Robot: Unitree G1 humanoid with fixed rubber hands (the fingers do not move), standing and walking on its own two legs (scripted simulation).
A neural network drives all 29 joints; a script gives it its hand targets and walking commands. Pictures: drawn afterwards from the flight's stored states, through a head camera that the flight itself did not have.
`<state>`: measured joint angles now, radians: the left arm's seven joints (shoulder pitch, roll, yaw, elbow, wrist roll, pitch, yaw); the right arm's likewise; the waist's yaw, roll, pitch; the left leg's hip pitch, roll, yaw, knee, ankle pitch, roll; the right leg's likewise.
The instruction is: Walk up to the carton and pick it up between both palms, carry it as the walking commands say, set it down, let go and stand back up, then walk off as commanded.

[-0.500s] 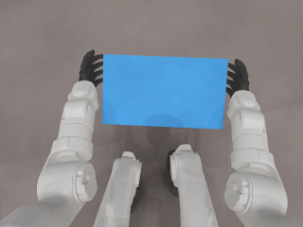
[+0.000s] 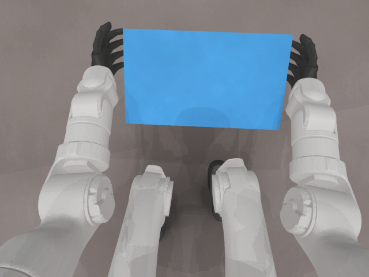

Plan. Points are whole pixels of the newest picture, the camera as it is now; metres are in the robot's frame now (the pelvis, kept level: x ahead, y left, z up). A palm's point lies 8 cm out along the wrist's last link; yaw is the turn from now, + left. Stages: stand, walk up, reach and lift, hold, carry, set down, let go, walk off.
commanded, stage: set down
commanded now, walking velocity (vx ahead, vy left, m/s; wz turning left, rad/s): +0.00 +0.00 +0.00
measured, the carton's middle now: (201, 82) +0.49 -0.06 -0.20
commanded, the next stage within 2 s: none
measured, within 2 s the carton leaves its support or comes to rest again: neither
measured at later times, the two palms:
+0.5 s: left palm (120, 75) +0.52 +0.12 -0.20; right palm (283, 83) +0.48 -0.26 -0.21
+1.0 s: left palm (122, 77) +0.52 +0.13 -0.23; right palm (278, 84) +0.48 -0.25 -0.23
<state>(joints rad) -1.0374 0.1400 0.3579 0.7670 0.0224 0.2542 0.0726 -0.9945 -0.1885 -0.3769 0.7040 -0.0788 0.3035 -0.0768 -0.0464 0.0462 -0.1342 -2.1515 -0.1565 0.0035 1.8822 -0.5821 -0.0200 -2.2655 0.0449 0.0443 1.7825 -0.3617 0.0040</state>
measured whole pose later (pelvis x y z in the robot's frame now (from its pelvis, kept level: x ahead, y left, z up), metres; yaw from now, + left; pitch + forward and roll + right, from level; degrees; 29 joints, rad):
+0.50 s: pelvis -0.01 +0.00 -0.06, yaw +1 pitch +46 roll +3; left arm -1.19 0.19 0.27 0.86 -0.04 0.22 0.13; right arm -1.13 -0.29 -0.32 0.84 0.03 0.23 -0.09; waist -0.06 0.04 0.05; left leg -2.29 -0.17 0.01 2.09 -0.61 -0.03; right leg -2.40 0.02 0.02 1.99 -0.38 -0.01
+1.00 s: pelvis -0.01 +0.00 -0.09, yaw +1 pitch +40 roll +1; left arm -1.27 0.24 0.17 0.99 -0.10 0.15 0.17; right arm -1.20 -0.36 -0.22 1.02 0.15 0.14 -0.08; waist -0.07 0.04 0.16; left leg -2.29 -0.15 0.03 2.20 -0.62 0.00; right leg -2.38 -0.01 0.01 2.09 -0.41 -0.01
